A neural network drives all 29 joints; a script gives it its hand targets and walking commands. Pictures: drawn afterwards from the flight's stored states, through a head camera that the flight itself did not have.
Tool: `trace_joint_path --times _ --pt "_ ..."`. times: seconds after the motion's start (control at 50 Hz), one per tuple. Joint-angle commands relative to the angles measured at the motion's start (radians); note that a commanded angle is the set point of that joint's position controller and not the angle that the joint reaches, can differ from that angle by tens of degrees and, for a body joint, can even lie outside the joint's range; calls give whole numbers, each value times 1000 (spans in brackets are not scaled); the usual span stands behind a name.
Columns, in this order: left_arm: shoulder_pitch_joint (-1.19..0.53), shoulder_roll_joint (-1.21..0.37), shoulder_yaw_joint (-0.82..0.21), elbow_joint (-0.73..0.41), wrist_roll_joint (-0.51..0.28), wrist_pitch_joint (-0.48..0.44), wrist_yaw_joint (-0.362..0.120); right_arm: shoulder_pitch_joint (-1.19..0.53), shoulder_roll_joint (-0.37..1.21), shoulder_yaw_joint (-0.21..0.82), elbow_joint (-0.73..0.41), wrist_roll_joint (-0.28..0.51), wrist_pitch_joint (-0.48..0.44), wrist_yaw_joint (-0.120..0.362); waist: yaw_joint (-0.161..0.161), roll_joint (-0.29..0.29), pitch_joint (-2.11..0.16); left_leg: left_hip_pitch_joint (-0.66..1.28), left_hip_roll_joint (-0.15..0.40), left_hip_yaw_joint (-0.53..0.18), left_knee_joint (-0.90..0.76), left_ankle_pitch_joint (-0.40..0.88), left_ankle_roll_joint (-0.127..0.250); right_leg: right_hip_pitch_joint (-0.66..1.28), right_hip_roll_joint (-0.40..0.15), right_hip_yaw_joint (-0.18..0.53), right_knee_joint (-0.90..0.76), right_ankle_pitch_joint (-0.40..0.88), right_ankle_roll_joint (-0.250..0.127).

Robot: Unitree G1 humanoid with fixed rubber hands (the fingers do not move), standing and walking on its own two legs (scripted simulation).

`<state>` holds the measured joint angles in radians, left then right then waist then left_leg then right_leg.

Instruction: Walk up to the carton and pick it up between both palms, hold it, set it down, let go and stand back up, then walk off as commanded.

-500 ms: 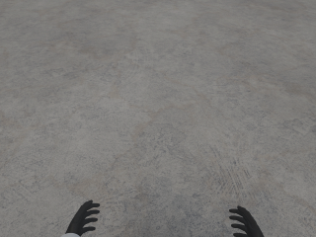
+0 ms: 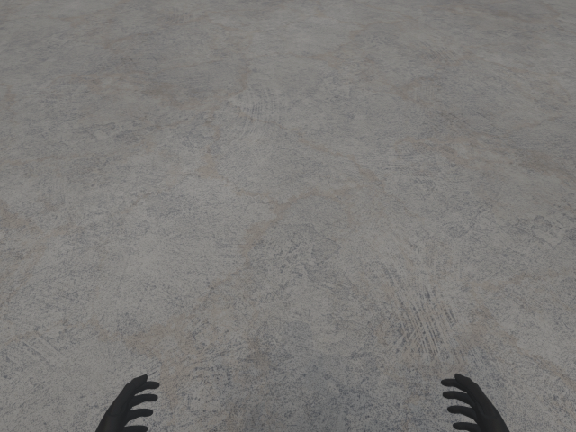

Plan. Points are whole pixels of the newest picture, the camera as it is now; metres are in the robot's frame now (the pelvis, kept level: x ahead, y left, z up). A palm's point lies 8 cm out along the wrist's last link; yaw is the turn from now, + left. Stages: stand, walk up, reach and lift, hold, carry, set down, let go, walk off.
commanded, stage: stand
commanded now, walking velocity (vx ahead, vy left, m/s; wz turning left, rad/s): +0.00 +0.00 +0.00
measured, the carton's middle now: out of the picture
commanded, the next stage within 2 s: walk up in 0.92 s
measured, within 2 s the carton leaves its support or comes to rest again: neither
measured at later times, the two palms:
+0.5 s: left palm out of the picture +0.13 +0.27 -0.09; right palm out of the picture +0.15 -0.27 -0.07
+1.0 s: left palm out of the picture +0.13 +0.27 -0.09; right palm out of the picture +0.15 -0.27 -0.07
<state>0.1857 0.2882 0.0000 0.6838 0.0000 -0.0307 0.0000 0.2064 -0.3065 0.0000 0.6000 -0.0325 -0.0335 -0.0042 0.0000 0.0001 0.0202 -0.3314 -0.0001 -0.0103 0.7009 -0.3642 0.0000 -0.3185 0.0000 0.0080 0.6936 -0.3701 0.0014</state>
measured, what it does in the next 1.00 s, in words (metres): stands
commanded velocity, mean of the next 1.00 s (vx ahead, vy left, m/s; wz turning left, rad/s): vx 0.00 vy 0.00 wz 0.00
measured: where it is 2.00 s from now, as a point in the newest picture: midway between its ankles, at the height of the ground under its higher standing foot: outside the picture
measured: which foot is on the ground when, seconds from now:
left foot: down 0.00-1.00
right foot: down 0.00-1.00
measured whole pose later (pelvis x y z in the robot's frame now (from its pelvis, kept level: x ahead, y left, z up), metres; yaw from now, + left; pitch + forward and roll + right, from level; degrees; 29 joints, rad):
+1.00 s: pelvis +0.00 +0.00 +0.00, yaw +0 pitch -1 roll +0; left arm 0.15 0.31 0.00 0.81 0.00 -0.03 0.00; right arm 0.21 -0.32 0.00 0.60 -0.03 -0.03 0.00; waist 0.00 0.00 0.02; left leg -0.33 0.00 -0.01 0.69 -0.35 0.00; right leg -0.32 0.00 0.01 0.69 -0.37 0.00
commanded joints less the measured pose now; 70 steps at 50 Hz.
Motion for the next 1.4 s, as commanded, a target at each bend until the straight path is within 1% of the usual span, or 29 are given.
trace_joint_path --times 0.0,0.16,0.24,0.26,0.32,0.42,0.5,0.52,0.56,0.7,0.8,0.82,0.88,0.9,0.96,1.02,1.04,1.08,1.1,1.12,1.14,1.16,1.18,1.2,1.24,1.28,1.32,1.36,1.38 --pt "-72 234 89 -65 28 -29 1 -53 -218 -83 -24 2 -41 -4 3 3 -73 20 81 -81 -115 185 71 24 -73 81 -87 200 -76" --pt "-71 239 84 -39 27 -29 1 -48 -226 -81 -10 6 -38 -6 1 5 -71 33 83 -84 -121 202 70 28 -79 89 -95 215 -77" --pt "-76 238 79 -28 28 -30 1 -51 -225 -79 -5 7 -40 -6 1 -3 -75 39 86 -86 -123 206 68 33 -81 92 -102 219 -76" --pt "-76 244 81 -26 26 -28 1 -54 -231 -81 -4 8 -39 -7 1 7 -69 36 86 -88 -125 211 69 31 -80 92 -102 224 -76" --pt "-75 250 83 -18 26 -29 0 -46 -234 -82 3 9 -39 -8 0 0 -81 46 85 -86 -124 217 69 39 -82 91 -103 232 -75" --pt "-77 247 79 -4 24 -29 0 -50 -233 -80 5 9 -40 -8 0 10 -76 50 87 -87 -128 232 69 36 -81 91 -103 243 -73" --pt "-84 250 78 7 25 -29 0 -48 -234 -79 9 12 -38 -10 -1 -1 -78 54 88 -87 -130 238 67 40 -82 95 -107 247 -75" --pt "-80 253 78 10 24 -30 0 -44 -235 -78 13 12 -38 -10 1 9 -81 55 87 -88 -129 241 68 47 -84 95 -108 253 -75" --pt "-90 252 78 14 24 -28 0 -52 -233 -79 13 14 -39 -10 0 0 -82 56 87 -85 -128 247 66 47 -84 92 -109 258 -74" --pt "-92 248 73 32 22 -28 0 -54 -235 -78 19 12 -38 -12 3 9 -77 64 91 -89 -139 252 67 46 -84 95 -115 261 -72" --pt "-97 252 73 44 23 -30 -1 -42 -234 -77 25 15 -40 -11 -2 -4 -93 77 90 -83 -134 263 64 57 -90 102 -120 283 -74" --pt "-96 256 74 46 21 -29 -1 -45 -238 -77 25 15 -39 -12 -1 7 -91 76 90 -88 -136 265 65 54 -88 103 -120 286 -73" --pt "-101 256 74 54 24 -30 0 -39 -234 -78 30 16 -37 -12 -5 -7 -91 78 88 -83 -135 265 63 59 -90 106 -128 287 -73" --pt "-99 258 74 58 22 -29 0 -41 -237 -77 32 13 -38 -12 -3 -2 -87 79 88 -80 -135 266 63 57 -92 107 -131 290 -72" --pt "-98 254 71 64 21 -28 1 -44 -236 -77 32 16 -38 -12 -2 2 -81 78 88 -83 -141 259 63 52 -93 114 -137 278 -74" --pt "-111 259 71 70 23 -28 0 -42 -234 -76 36 16 -36 -13 -6 -13 -79 76 87 -82 -149 240 61 53 -93 115 -147 258 -72" --pt "-109 258 71 71 22 -28 -1 -43 -233 -74 39 16 -36 -13 -6 -3 -79 79 88 -84 -149 235 62 50 -93 116 -152 254 -71" --pt "-112 258 71 76 24 -28 -1 -46 -230 -72 42 16 -36 -12 -6 -5 -74 74 87 -84 -156 230 61 52 -94 119 -158 246 -72" --pt "-63 390 123 21 -3 -15 -4 -12 -322 -101 -64 -30 11 40 39 -23 -30 -202 41 -184 -50 535 80 168 -145 118 -106 341 -134" --pt "-29 412 137 19 0 -11 5 -26 -286 -99 -82 -23 28 51 41 -100 -57 -239 -5 -77 45 476 56 221 -251 183 -179 408 -192" --pt "-36 430 138 9 8 -10 11 -24 -268 -105 -97 -25 39 56 33 -205 -79 -274 -9 -12 174 143 31 216 -411 268 -274 505 -264" --pt "-68 430 141 -8 12 -13 15 -30 -285 -113 -97 -40 50 60 21 -212 -61 -301 28 -6 304 -127 9 187 -509 315 -308 565 -317" --pt "-87 429 146 -21 13 -12 21 -27 -309 -118 -91 -45 57 68 11 -160 -50 -300 58 -38 354 -130 6 156 -513 288 -301 523 -323" --pt "-96 416 146 -30 14 -13 24 -36 -316 -117 -83 -42 59 78 4 -115 -37 -293 68 -48 347 -113 5 123 -492 255 -312 466 -305" --pt "-104 394 144 -35 19 -14 25 -33 -307 -115 -72 -34 57 102 -5 -94 -16 -267 95 -54 334 -60 1 71 -417 157 -305 415 -263" --pt "-130 404 148 -40 24 -12 20 -21 -294 -111 -72 -25 61 121 -17 -148 -13 -252 103 -38 285 -22 -6 50 -371 56 -290 373 -233" --pt "-157 426 151 -53 24 -9 14 -1 -297 -111 -65 -17 67 132 -31 -197 -22 -226 101 -15 213 -8 -9 46 -357 -2 -277 334 -224" --pt "-202 438 151 -66 29 -7 5 49 -307 -115 -51 -11 66 132 -67 -212 -53 -111 91 25 97 -13 3 10 -348 -51 -223 342 -195" --pt "-222 442 149 -69 26 -3 0 102 -312 -119 -34 -8 60 127 -94 -209 -81 -19 65 65 2 11 8 -17 -330 -84 -161 354 -172"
